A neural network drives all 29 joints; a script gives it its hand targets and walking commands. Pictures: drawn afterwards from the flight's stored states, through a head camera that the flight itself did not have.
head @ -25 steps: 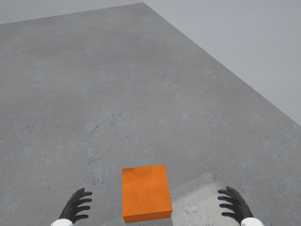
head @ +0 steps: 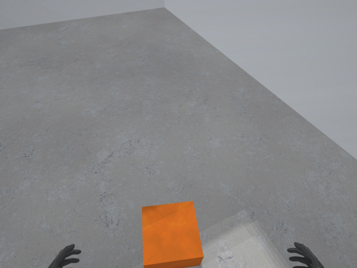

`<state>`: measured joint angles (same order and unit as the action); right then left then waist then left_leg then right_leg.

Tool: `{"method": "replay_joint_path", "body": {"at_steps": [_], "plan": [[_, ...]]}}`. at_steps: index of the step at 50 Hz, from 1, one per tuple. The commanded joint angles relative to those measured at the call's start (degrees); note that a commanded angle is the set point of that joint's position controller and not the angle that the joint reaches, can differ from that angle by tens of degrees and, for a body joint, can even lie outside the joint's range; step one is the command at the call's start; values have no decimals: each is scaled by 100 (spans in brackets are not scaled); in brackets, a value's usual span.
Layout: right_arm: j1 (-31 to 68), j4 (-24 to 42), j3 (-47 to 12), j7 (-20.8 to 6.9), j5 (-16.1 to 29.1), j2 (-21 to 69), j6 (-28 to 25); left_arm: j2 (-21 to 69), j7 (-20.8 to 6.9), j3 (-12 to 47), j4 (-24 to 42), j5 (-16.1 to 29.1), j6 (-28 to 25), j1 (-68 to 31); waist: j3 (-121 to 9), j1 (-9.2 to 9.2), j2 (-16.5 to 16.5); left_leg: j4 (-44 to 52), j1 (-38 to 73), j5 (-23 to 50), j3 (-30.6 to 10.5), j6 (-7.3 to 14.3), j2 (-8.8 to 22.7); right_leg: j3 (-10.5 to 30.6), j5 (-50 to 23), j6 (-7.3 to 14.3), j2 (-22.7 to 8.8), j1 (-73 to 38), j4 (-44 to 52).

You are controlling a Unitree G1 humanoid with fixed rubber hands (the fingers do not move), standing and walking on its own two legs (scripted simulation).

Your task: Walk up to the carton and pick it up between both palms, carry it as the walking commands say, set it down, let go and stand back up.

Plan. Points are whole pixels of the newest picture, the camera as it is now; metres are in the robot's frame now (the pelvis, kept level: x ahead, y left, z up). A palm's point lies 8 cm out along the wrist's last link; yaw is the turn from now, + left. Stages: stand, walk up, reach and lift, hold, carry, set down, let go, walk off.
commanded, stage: stand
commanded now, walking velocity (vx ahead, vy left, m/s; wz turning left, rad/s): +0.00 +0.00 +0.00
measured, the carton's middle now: (170, 235) +0.41 +0.03 -0.69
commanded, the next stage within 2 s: none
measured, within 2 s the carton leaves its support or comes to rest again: neither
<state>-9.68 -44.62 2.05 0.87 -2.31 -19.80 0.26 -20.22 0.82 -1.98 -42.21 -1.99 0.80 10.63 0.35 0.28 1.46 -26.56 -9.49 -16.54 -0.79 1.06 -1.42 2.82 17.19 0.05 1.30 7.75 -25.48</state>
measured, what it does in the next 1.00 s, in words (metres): stands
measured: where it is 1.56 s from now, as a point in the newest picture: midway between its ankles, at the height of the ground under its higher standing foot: outside the picture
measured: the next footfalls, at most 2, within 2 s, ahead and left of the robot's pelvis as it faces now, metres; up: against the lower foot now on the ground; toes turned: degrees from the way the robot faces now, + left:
none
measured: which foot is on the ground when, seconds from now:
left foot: down 0.00-1.00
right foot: down 0.00-1.00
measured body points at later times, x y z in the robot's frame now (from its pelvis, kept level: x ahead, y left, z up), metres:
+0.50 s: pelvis -0.01 +0.00 +0.00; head -0.02 +0.01 +0.45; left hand +0.11 +0.31 -0.11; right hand +0.10 -0.30 -0.10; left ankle -0.03 +0.11 -0.74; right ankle -0.04 -0.12 -0.74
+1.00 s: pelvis -0.03 +0.00 +0.01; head -0.03 +0.01 +0.46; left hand +0.07 +0.32 -0.11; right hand +0.08 -0.31 -0.10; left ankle -0.03 +0.11 -0.74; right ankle -0.04 -0.12 -0.74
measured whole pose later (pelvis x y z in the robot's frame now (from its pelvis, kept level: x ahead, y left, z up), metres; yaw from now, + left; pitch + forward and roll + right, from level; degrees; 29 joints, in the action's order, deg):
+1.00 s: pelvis -0.03 +0.00 +0.01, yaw +0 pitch -2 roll +0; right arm -7.2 -58.5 0.7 0.6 -1.2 -21.8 -0.6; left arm -22.3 0.8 -0.2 -56.7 -1.4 -0.6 8.5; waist 1.2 0.2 0.7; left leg -20.2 -6.7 -11.1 -1.0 1.3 -1.6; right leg 2.8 11.9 -0.4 0.7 5.0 -19.3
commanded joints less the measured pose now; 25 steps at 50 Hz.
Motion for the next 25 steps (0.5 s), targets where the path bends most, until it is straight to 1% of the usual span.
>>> {"method": "replay_joint_path", "body": {"at_steps": [1,10,25], "plan": [[166,208,199,38,7,-917,-89,-818,38,-165,228,5,-96,-143,-361,-6,-189,282,247,2222,-504,-99,620,381,-1934,-31,-524,-60,202],[259,-152,164,50,35,-971,-109,-876,59,-89,-120,19,-122,-238,-296,-1,-168,436,350,2180,-554,-76,663,413,-1867,-24,-563,-89,325],[379,-665,120,21,70,-1063,-121,-1007,56,-23,-651,32,-164,-340,-104,-8,-139,771,342,1525,-626,-12,700,505,-1436,18,-648,-50,677]]}}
